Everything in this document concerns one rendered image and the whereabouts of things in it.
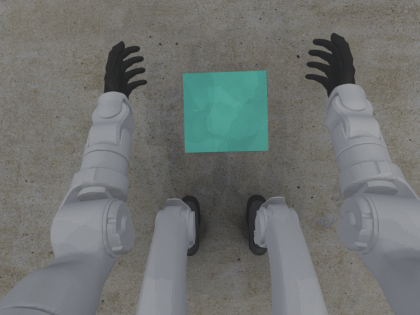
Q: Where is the carton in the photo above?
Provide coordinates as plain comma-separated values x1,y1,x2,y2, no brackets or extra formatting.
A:
183,71,268,153

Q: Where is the robot right forearm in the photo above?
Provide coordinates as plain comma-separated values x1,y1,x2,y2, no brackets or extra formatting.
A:
325,83,420,201

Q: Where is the robot right hand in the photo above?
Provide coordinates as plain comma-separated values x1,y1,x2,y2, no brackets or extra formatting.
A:
305,33,355,97

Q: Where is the robot left hand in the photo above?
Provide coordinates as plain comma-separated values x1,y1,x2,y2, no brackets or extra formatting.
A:
104,41,147,99

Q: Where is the robot shin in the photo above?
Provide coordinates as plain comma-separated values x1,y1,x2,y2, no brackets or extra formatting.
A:
253,197,299,247
155,198,193,247

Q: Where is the left robot upper arm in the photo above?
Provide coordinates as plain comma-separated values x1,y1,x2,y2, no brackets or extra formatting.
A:
0,198,135,315

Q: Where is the robot left forearm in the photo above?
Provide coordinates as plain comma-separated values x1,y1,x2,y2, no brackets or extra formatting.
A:
51,91,136,255

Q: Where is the right robot upper arm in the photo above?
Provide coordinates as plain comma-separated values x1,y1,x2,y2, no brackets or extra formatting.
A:
337,192,420,315

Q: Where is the left robot shin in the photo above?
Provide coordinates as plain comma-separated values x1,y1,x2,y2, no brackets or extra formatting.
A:
155,198,193,247

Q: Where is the right robot shin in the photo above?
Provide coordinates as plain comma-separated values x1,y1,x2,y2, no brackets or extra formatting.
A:
253,197,299,247

